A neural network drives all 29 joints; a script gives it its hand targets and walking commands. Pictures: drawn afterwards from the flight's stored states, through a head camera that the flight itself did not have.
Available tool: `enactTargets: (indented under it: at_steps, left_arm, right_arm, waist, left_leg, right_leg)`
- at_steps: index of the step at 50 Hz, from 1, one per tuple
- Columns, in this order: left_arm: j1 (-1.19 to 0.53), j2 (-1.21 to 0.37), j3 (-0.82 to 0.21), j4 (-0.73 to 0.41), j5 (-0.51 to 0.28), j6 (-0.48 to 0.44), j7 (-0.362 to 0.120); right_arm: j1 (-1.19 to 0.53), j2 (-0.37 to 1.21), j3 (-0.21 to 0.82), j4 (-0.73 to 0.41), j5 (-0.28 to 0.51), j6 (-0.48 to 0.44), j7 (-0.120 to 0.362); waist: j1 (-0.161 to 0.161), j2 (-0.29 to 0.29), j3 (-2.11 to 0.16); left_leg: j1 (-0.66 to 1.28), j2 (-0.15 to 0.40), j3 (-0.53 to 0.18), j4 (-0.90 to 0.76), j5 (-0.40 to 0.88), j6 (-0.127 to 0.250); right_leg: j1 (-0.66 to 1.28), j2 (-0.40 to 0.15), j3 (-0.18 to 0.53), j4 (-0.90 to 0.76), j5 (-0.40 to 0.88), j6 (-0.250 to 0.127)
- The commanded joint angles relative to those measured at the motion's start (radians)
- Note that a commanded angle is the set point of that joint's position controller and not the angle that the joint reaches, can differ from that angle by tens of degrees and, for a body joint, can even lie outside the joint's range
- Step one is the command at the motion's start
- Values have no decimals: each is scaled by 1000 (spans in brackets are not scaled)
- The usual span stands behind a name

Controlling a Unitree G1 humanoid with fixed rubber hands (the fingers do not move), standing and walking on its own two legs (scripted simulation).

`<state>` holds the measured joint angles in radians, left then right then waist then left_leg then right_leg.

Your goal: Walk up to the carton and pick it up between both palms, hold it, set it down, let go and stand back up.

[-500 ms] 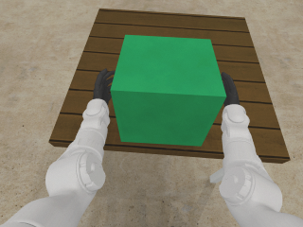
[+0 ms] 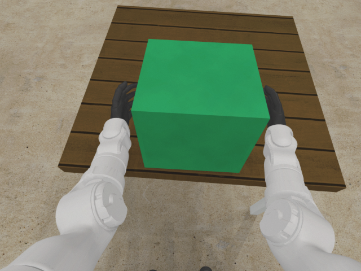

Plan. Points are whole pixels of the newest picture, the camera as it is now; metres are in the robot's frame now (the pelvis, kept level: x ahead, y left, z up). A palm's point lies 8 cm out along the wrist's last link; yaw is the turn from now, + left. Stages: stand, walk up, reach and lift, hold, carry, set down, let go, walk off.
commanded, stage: set down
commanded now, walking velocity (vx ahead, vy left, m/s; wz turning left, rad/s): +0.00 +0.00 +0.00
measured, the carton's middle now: (195, 108) +0.49 -0.01 +0.00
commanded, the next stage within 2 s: none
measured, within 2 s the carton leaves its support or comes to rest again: rests again in 0.08 s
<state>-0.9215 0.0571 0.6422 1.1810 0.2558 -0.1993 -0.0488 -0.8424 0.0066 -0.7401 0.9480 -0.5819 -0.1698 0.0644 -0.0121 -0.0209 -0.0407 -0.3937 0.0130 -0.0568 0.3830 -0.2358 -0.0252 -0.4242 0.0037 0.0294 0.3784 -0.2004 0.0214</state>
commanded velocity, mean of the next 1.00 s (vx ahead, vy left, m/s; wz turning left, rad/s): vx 0.00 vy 0.00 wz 0.00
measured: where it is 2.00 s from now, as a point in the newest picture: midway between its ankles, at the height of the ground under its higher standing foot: outside the picture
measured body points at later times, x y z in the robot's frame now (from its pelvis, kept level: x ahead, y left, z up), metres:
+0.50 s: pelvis -0.02 +0.00 -0.03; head +0.12 +0.01 +0.40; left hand +0.45 +0.20 -0.02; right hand +0.46 -0.18 +0.00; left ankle -0.04 +0.14 -0.74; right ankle -0.02 -0.13 -0.74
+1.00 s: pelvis -0.06 +0.00 -0.04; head +0.05 +0.01 +0.40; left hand +0.41 +0.19 +0.00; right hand +0.41 -0.19 +0.02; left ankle -0.05 +0.14 -0.74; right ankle -0.02 -0.13 -0.74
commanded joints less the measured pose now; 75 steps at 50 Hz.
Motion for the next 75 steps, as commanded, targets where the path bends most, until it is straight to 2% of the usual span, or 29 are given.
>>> enactTargets:
  at_steps: [1, 2, 4, 5, 9, 12, 15, 18, 22, 24, 27, 30, 31, 35, 40, 42, 45, 51, 57, 59, 62, 63, 65, 68, 69, 71, 73, 74, 75]
  left_arm:
    - [-541, -154, -83, -55, 153, -4, -46]
    - [-525, -191, -88, -47, 166, -1, -49]
    - [-508, -37, -83, -20, 135, -7, -21]
    - [-535, -45, -104, -68, 123, -18, -4]
    - [-559, 113, -163, -5, 31, -31, 45]
    - [-606, 181, -244, -6, -79, -87, 76]
    - [-660, 367, -344, 35, -237, -156, 134]
    - [-727, 338, -484, 94, -382, -192, 158]
    - [-777, 296, -656, 177, -512, -203, 137]
    - [-761, 325, -658, 195, -527, -202, 130]
    - [-779, 365, -635, 238, -530, -198, 119]
    - [-736, 364, -630, 192, -512, -207, 113]
    - [-730, 366, -615, 184, -510, -203, 112]
    - [-692, 356, -627, 247, -510, -189, 103]
    - [-678, 358, -671, 232, -549, -205, 105]
    - [-643, 363, -652, 221, -548, -215, 109]
    - [-647, 378, -672, 288, -566, -218, 108]
    - [-585, 355, -715, 263, -589, -225, 107]
    - [-494, 356, -693, 219, -581, -230, 106]
    - [-466, 352, -692, 253, -590, -232, 99]
    - [-437, 359, -684, 209, -582, -244, 96]
    - [-406, 346, -693, 160, -590, -248, 97]
    - [-376, 351, -668, 133, -579, -249, 94]
    - [-339, 358, -662, 63, -567, -248, 91]
    - [-343, 350, -664, 52, -578, -252, 94]
    - [-293, 355, -665, -15, -568, -251, 97]
    - [-244, 358, -634, -41, -559, -249, 94]
    - [-278, 355, -642, 7, -573, -238, 90]
    - [-248, 359, -639, -70, -565, -239, 91]
  right_arm:
    - [-409, 372, 143, -34, -57, -9, 99]
    - [-411, 405, 139, -16, -52, -3, 97]
    - [-386, 246, 153, -11, -3, -6, 73]
    - [-398, 248, 146, -32, 9, -13, 63]
    - [-417, 79, 199, 19, 117, -21, 23]
    - [-460, -1, 285, 46, 211, -48, -1]
    - [-511, -265, 373, 92, 357, -92, -38]
    - [-606, -314, 490, 147, 516, -118, -48]
    - [-660, -402, 557, 260, 631, -128, -53]
    - [-684, -442, 594, 271, 678, -146, -54]
    - [-733, -483, 591, 288, 693, -162, -61]
    - [-682, -500, 597, 323, 697, -178, -65]
    - [-681, -495, 612, 325, 710, -185, -64]
    - [-678, -508, 661, 383, 745, -171, -67]
    - [-692, -534, 676, 383, 777, -169, -74]
    - [-669, -529, 717, 352, 797, -174, -73]
    - [-660, -550, 707, 422, 800, -162, -76]
    - [-633, -568, 721, 387, 820, -170, -79]
    - [-594, -576, 774, 325, 870, -192, -79]
    - [-580, -574, 795, 308, 881, -197, -81]
    - [-555, -590, 782, 273, 884, -218, -84]
    - [-534, -580, 799, 247, 905, -227, -79]
    - [-506, -571, 811, 200, 908, -229, -81]
    - [-449, -564, 814, 187, 915, -234, -82]
    - [-471, -563, 817, 145, 923, -235, -77]
    - [-412, -581, 784, 125, 913, -245, -74]
    - [-381, -561, 818, 71, 926, -245, -75]
    - [-415, -556, 811, 70, 937, -230, -73]
    - [-374, -561, 791, 45, 921, -233, -69]
  waist:
    - [49, -72, -498]
    - [24, -68, -434]
    - [44, -48, -503]
    - [45, -45, -532]
    - [43, -43, -602]
    - [44, -25, -818]
    - [39, 18, -1065]
    - [45, 57, -1194]
    - [-16, 79, -1202]
    - [19, 82, -1233]
    - [24, 43, -1238]
    - [4, 69, -1238]
    - [26, 89, -1237]
    - [29, 41, -1124]
    - [12, 56, -1097]
    - [43, 27, -1113]
    - [15, 26, -1014]
    - [13, 46, -981]
    - [62, 53, -1008]
    - [62, 5, -971]
    - [47, 22, -1004]
    - [67, 57, -1010]
    - [69, 28, -1029]
    - [63, 54, -1000]
    - [81, 45, -1010]
    - [61, 66, -1029]
    - [89, 38, -1014]
    - [97, 18, -953]
    - [74, 19, -974]
  left_leg:
    - [36, -20, 144, 24, 515, 47]
    - [40, -15, 129, 20, 490, 54]
    - [22, -14, 144, 22, 484, 45]
    - [0, -8, 135, 26, 492, 51]
    - [-41, -4, 146, 57, 490, 43]
    - [-58, -4, 146, 121, 544, 19]
    - [-42, 1, 145, 207, 683, -30]
    - [-54, 0, 135, 283, 780, -83]
    - [12, 6, 109, 336, 789, -107]
    - [41, 7, 108, 372, 855, -119]
    - [12, 7, 108, 381, 834, -114]
    - [33, 3, 118, 372, 780, -119]
    - [83, 6, 102, 379, 834, -123]
    - [-13, -1, 117, 341, 696, -110]
    - [-57, -6, 121, 318, 585, -107]
    - [-68, -6, 130, 315, 567, -104]
    - [-139, -14, 127, 298, 453, -91]
    - [-83, -8, 114, 287, 395, -99]
    - [-51, -17, 114, 294, 418, -104]
    - [-72, -21, 113, 290, 360, -89]
    - [-38, -22, 106, 295, 387, -97]
    - [-15, -23, 106, 301, 424, -106]
    - [-24, -27, 107, 303, 423, -96]
    - [-11, -32, 105, 294, 395, -101]
    - [-9, -29, 107, 289, 400, -99]
    - [17, -25, 97, 298, 403, -106]
    - [7, -32, 99, 299, 433, -102]
    - [-27, -38, 106, 281, 347, -88]
    - [-1, -29, 100, 270, 341, -88]
  right_leg:
    - [238, -30, -141, 43, 472, 80]
    - [204, -32, -149, 35, 438, 85]
    - [227, -29, -137, 52, 463, 82]
    - [215, -25, -138, 58, 449, 77]
    - [189, -20, -115, 81, 482, 71]
    - [167, -13, -107, 115, 536, 59]
    - [120, 12, -102, 180, 609, 34]
    - [80, 24, -101, 243, 645, 13]
    - [-65, 34, -135, 262, 554, -2]
    - [-110, 38, -135, 258, 552, -8]
    - [-129, 37, -129, 277, 570, 6]
    - [-111, 38, -128, 277, 535, 4]
    - [-168, 36, -131, 268, 511, 9]
    - [-87, 42, -120, 263, 475, 3]
    - [-58, 38, -123, 267, 430, 4]
    - [-29, 44, -121, 274, 424, 3]
    - [-65, 38, -121, 277, 337, 1]
    - [-105, 39, -134, 265, 254, -9]
    - [-61, 39, -128, 270, 282, -10]
    - [-45, 38, -128, 269, 250, -3]
    - [-29, 42, -127, 267, 273, -8]
    - [-22, 41, -126, 266, 294, -13]
    - [14, 41, -116, 266, 309, -7]
    - [21, 44, -114, 259, 274, -7]
    - [13, 46, -115, 257, 257, -9]
    - [31, 49, -113, 254, 271, -12]
    - [67, 51, -104, 250, 294, -5]
    - [45, 43, -100, 226, 200, -1]
    - [67, 46, -98, 229, 205, -5]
